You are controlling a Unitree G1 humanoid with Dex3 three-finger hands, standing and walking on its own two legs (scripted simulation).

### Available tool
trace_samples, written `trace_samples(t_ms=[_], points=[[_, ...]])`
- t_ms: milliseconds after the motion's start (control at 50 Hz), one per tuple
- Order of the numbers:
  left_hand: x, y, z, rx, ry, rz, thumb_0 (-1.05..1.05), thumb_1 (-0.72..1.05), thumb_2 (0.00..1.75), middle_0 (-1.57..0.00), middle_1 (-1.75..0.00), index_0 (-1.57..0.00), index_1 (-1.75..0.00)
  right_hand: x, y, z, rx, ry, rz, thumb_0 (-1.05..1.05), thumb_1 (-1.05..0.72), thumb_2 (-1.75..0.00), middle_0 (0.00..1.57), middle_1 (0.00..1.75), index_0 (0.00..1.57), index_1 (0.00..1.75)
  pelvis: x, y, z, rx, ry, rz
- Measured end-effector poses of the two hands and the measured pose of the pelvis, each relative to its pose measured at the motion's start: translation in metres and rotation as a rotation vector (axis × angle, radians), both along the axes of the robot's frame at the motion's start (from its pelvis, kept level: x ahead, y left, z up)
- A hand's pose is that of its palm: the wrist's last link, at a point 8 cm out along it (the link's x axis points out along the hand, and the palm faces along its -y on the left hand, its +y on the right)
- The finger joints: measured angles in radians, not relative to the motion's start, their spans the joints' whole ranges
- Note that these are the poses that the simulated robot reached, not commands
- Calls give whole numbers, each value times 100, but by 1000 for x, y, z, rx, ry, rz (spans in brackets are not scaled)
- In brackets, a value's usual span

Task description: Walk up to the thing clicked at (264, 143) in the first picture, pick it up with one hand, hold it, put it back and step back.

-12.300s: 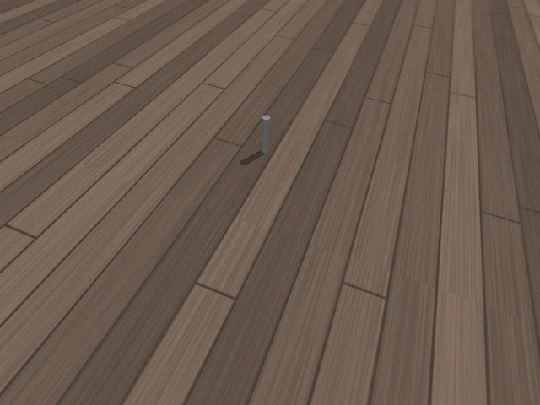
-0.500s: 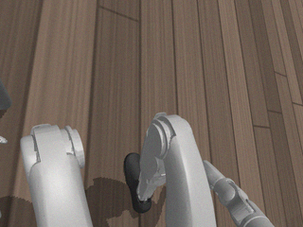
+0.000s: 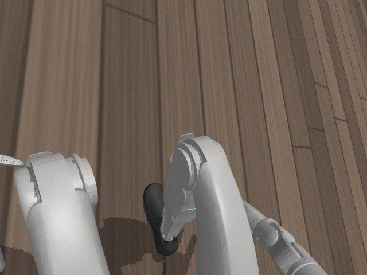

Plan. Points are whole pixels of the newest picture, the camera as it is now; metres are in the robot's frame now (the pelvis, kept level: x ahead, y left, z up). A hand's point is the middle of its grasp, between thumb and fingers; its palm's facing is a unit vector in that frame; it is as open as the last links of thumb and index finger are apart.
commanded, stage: close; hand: left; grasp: from the side
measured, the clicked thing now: out of the picture +0.43 +0.28 -0.17
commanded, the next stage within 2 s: settle in 0.88 s
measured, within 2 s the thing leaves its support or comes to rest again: leaves its support in 1.22 s
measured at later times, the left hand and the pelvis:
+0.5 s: hand out of the picture +0.41 +0.27 -0.16, palm faces +0.31 -0.95 -0.02, open 11.6 cm; pelvis +0.00 +0.00 +0.00, yaw -1 degrees
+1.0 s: hand out of the picture +0.43 +0.27 -0.16, palm faces +0.32 -0.95 -0.01, open 5.6 cm; pelvis +0.00 +0.00 +0.00, yaw -1 degrees
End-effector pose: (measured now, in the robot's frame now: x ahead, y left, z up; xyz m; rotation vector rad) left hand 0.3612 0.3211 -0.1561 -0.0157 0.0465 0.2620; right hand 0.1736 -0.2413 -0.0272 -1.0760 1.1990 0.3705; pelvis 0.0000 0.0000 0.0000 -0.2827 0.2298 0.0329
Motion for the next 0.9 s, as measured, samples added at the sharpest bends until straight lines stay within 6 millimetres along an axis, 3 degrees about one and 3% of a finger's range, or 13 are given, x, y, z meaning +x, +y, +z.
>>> trace_samples(t_ms=[220, 700, 900], points=[[1, -6, -4, 4, 7, 33, -1, -41, 15, -14, -11, -11, -12, 1, 2, 1, -8, 16, 10, 0, -91, -90, 21, 30, 21, 30, -1, 1, 1, -6, -1, -4], [22, -8, -8, 25, -1, 60, 0, 43, 66, -67, -60, -64, -61, -7, -8, 0, -39, 63, -14, 0, -87, -89, 21, 30, 21, 30, 2, -1, 3, -8, 9, -18], [27, -5, -7, 24, 6, 62, 1, 31, 81, -86, -89, -86, -90, -9, -6, 1, -41, 63, -21, 0, -87, -89, 21, 30, 21, 30, 1, -1, 3, -11, 12, -20]])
